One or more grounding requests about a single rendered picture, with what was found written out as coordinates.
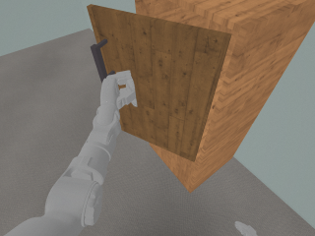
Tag robot left hand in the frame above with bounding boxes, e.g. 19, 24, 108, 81
100, 70, 138, 110

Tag handle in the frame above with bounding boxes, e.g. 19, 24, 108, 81
91, 38, 115, 82

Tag left robot forearm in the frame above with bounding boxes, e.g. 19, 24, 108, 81
44, 104, 121, 213

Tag robot left upper arm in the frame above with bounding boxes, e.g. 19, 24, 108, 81
4, 176, 103, 236

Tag robot right hand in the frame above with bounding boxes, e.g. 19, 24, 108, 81
234, 221, 258, 236

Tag cupboard door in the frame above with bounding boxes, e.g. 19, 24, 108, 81
87, 4, 232, 162

